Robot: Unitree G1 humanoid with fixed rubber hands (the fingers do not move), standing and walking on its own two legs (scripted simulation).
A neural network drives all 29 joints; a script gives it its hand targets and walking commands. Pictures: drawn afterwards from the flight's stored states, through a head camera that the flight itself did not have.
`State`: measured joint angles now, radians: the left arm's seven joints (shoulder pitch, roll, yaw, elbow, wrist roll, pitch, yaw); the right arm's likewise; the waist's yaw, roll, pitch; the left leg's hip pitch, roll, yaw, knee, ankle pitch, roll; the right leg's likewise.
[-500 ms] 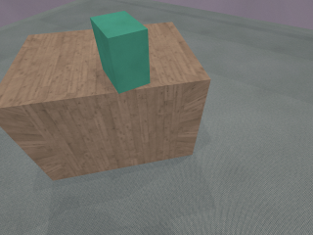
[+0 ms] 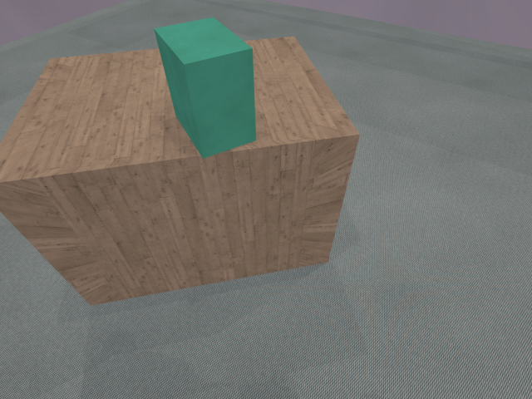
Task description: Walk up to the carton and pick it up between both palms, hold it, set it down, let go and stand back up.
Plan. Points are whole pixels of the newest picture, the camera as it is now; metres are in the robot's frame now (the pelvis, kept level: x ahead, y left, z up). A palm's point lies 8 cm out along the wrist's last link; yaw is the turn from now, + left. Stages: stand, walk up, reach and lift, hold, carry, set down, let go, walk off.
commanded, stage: walk up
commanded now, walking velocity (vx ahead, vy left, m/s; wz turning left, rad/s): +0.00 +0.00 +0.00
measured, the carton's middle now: (208, 87) +0.86 +0.18 +0.04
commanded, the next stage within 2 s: none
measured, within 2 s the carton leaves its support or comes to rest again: neither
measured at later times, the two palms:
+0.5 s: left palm (16, 398) +0.16 +0.42 -0.11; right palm out of the picture +0.14 -0.24 -0.09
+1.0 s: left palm (53, 316) +0.28 +0.40 -0.08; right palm (382, 252) +0.42 -0.22 -0.10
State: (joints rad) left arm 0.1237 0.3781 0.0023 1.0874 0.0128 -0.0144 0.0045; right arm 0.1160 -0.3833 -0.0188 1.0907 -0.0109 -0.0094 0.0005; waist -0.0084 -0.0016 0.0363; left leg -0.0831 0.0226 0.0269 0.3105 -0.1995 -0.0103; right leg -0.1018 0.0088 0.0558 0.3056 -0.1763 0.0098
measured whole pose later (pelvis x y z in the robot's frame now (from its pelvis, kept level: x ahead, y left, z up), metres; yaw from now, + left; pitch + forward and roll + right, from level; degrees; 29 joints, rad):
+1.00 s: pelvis +0.29 +0.08 -0.01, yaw +9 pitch -3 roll +0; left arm 0.36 0.38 0.09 0.74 0.02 -0.07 -0.04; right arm 0.33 -0.45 -0.06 0.74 0.00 -0.05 0.05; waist 0.04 0.04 0.08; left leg -0.50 0.01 -0.07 0.88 -0.30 0.00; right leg -0.14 -0.01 -0.05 0.44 -0.26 -0.03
